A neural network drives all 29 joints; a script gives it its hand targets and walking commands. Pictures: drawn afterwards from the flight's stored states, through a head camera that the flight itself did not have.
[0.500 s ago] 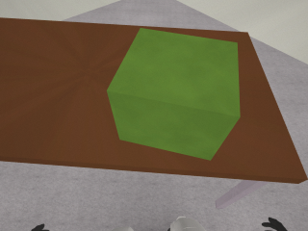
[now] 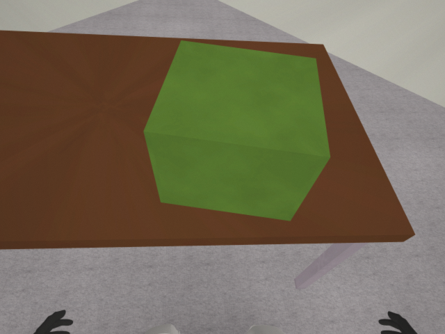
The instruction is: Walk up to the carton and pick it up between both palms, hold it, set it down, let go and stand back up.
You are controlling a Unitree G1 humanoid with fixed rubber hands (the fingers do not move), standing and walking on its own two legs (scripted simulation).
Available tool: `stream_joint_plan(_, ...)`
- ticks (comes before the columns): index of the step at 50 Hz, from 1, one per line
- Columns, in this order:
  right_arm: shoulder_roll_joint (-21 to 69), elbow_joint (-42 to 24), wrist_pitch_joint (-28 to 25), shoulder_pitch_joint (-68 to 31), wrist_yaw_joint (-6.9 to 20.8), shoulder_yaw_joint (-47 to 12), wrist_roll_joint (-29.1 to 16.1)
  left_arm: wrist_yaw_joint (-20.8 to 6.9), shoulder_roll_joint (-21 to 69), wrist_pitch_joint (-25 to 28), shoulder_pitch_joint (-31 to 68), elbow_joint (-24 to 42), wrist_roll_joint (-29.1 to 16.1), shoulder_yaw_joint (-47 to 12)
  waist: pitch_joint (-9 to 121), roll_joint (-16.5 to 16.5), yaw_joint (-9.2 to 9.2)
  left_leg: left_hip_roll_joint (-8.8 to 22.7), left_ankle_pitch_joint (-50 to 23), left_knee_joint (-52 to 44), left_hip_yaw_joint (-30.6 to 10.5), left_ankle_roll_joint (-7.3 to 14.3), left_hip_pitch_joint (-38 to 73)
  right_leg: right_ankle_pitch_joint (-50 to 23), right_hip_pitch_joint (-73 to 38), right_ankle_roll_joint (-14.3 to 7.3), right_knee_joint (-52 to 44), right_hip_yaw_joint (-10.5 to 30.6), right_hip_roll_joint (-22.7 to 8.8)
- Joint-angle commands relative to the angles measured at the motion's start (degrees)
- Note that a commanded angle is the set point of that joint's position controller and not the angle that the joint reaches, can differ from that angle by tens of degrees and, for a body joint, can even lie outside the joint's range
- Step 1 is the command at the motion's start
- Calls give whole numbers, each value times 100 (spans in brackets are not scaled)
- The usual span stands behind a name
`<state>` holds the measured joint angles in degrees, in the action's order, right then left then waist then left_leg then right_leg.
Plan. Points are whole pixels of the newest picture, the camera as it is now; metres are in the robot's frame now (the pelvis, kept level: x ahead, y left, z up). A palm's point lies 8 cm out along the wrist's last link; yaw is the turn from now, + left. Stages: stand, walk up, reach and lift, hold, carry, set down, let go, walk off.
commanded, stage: walk up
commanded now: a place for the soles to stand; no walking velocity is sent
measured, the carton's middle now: (236, 132) +0.50 -0.03 +0.03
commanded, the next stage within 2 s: reach and lift in 1.74 s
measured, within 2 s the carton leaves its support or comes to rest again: neither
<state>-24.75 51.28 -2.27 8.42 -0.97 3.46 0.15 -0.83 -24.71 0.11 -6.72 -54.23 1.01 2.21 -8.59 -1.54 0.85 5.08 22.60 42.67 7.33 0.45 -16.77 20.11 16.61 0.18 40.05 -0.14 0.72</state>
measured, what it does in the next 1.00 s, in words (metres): stands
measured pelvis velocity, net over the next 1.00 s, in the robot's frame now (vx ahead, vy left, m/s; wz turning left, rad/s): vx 0.02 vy -0.02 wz -0.04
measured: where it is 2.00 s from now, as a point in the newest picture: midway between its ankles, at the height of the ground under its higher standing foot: outside the picture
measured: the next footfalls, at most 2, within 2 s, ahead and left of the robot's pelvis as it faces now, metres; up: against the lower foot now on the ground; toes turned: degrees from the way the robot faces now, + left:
none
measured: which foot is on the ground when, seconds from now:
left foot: down 0.00-1.00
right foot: down 0.00-1.00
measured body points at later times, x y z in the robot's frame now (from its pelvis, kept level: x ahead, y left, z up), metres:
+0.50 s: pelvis +0.00 -0.01 +0.02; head +0.00 -0.01 +0.47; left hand +0.12 +0.29 -0.10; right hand +0.08 -0.34 -0.09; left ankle +0.01 +0.10 -0.72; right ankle +0.01 -0.13 -0.72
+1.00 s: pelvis +0.02 -0.02 +0.02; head +0.04 -0.01 +0.47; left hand +0.15 +0.28 -0.10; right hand +0.10 -0.34 -0.08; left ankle +0.01 +0.10 -0.72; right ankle +0.01 -0.13 -0.72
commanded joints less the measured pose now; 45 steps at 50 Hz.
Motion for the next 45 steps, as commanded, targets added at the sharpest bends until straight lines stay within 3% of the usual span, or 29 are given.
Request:
stream_joint_plan(1,-1393,-59,-170,85,-21,325,58,43,-1005,101,181,244,-28,150,1340,617,77,956,-1597,-1436,-1297,681,1344,-1506,455,-304,133,148,-393)
stream_joint_plan(2,-1428,-131,-158,61,-9,282,48,23,-989,72,134,276,4,98,1129,634,72,1131,-1444,-1499,-1389,815,916,-855,380,-235,-42,114,-348)
stream_joint_plan(3,-1338,-207,-151,-157,25,279,74,1,-887,111,-53,213,11,107,1220,828,-59,1093,-1371,-1448,-1089,838,675,-882,-79,-234,-324,222,-499)
stream_joint_plan(5,-1177,-199,-119,-227,42,197,45,-17,-1209,149,44,147,90,177,1131,-116,-59,713,-443,-1308,-841,530,38,-592,-500,-481,-812,701,-572)
stream_joint_plan(7,-1017,-167,-96,-347,46,142,73,-40,-1326,151,143,164,47,189,668,-523,-46,90,391,-1023,-343,236,-88,-341,-11,-763,-1345,1445,-964)
stream_joint_plan(8,-909,-120,-71,-514,76,108,14,-13,-1408,168,23,94,45,235,867,-689,-231,-163,451,-686,-333,132,-56,115,-153,-982,-1628,1872,-1204)
stream_joint_plan(9,-952,-17,-62,-314,85,135,20,-14,-1370,166,-89,66,25,224,660,-333,-142,-375,666,-612,-349,120,-56,428,-5,-1091,-1901,2225,-1352)
stream_joint_plan(10,-865,25,-68,-241,75,148,53,-16,-1366,157,-55,64,51,198,405,-798,-92,-359,722,-808,-490,127,35,862,349,-1036,-2078,2364,-1311)
stream_joint_plan(12,-956,184,-104,-123,108,109,61,-15,-1284,142,265,96,13,195,518,-581,-40,-270,196,-1199,-398,129,528,693,442,-791,-2059,1727,-1056)
stream_joint_plan(14,-873,266,-155,63,71,119,118,-14,-967,159,583,207,-41,64,618,-388,74,-78,-795,-1626,-623,187,950,-790,533,-468,-1616,1210,-848)
stream_joint_plan(16,-1152,249,-206,13,20,122,86,-39,-845,167,421,133,-59,56,799,-60,70,407,-834,-1976,-1258,443,995,-1197,366,-286,-1088,869,-526)
stream_joint_plan(17,-1255,251,-203,-244,12,173,122,-33,-820,137,402,12,-64,16,667,91,-114,767,-572,-2191,-1339,526,916,-920,315,-269,-1017,530,-396)
stream_joint_plan(18,-1324,219,-191,-260,34,159,104,-48,-827,140,298,-17,-39,51,749,-53,-102,742,-174,-2213,-1403,627,557,-380,-67,-296,-1088,510,-316)
stream_joint_plan(20,-1131,279,-160,-322,36,157,90,-75,-796,139,378,-56,2,79,518,-4,-111,442,-144,-2112,-860,452,390,-271,-213,-395,-1534,710,-453)
stream_joint_plan(23,-1003,310,-157,-305,84,64,107,-66,-1000,163,494,-60,-14,99,702,-16,-54,92,-20,-2081,-691,201,505,-133,-157,-418,-1813,1100,-692)
stream_joint_plan(24,-968,299,-144,-256,92,84,88,-51,-980,149,479,-73,26,107,708,-356,-52,84,5,-1957,-644,208,567,-157,-84,-422,-1845,1060,-633)
stream_joint_plan(26,-968,362,-185,-317,67,56,95,-46,-855,182,520,-101,-18,51,793,132,-50,247,-753,-2109,-694,218,805,-1042,-198,-364,-1726,955,-611)
stream_joint_plan(28,-969,419,-210,-251,56,56,74,-6,-883,216,475,-208,-7,55,977,209,-40,297,-1777,-2023,-608,210,878,-2118,-562,-346,-1566,782,-641)
stream_joint_plan(29,-949,438,-196,-254,58,32,52,3,-894,214,369,-168,-78,53,1209,328,-77,289,-1805,-1997,-719,220,1006,-2103,-567,-330,-1569,824,-651)
stream_joint_plan(31,-1000,459,-176,-122,38,31,22,17,-903,188,516,-213,-41,54,1168,65,-9,285,-2103,-1961,-607,185,1096,-2283,-722,-377,-1547,698,-598)
stream_joint_plan(32,-991,465,-163,-218,48,61,15,10,-898,181,580,-260,-40,28,1204,230,13,336,-2317,-1909,-552,157,1087,-2400,-744,-338,-1487,623,-577)
stream_joint_plan(33,-1080,446,-166,-172,51,21,0,-5,-887,186,552,-240,-35,20,1303,28,13,322,-2124,-1947,-577,220,1062,-2214,-814,-328,-1483,582,-531)
stream_joint_plan(37,-1161,542,-168,-227,-4,118,31,-28,-814,13,600,-261,-17,-23,1103,126,32,559,-1858,-2338,-849,292,1287,-1833,-475,-275,-1446,524,-485)
stream_joint_plan(38,-1077,483,-167,-320,0,81,54,-27,-801,12,600,-247,-51,19,1151,14,-80,583,-1695,-2295,-887,293,1200,-1779,-580,-276,-1452,538,-514)
stream_joint_plan(39,-1222,519,-178,-281,-13,84,75,-39,-778,4,682,-278,-29,4,1217,422,-3,617,-2012,-2374,-983,334,1351,-1674,-544,-316,-1259,511,-454)
stream_joint_plan(41,-1094,515,-164,-357,-52,113,73,-39,-717,-6,579,-282,-44,-3,1057,248,-90,732,-2331,-2355,-956,382,1401,-1925,-397,-234,-1495,585,-479)
stream_joint_plan(43,-1166,509,-153,-295,-51,116,54,-44,-832,-1,509,-340,-10,24,1292,246,-7,630,-2743,-2140,-768,336,1632,-2262,-650,-259,-1477,491,-506)
stream_joint_plan(44,-1103,531,-151,-304,-52,119,66,-35,-849,-21,533,-334,-13,8,1146,500,-27,547,-3008,-2182,-515,233,1522,-2573,-722,-281,-1571,566,-576)
stream_joint_plan(45,-990,562,-153,-343,-55,104,33,-28,-904,-39,552,-344,-13,31,1049,265,-32,553,-2812,-2192,-646,270,1405,-2596,-673,-268,-1534,533,-542)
